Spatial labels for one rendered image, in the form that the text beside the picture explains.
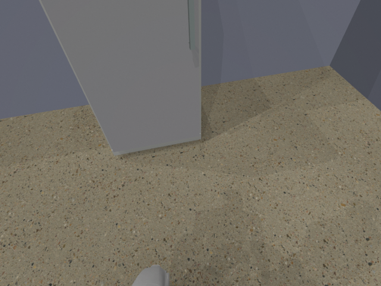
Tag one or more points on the robot left thigh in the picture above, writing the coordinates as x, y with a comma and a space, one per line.
152, 276

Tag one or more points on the fridge door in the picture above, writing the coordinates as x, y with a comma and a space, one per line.
133, 60

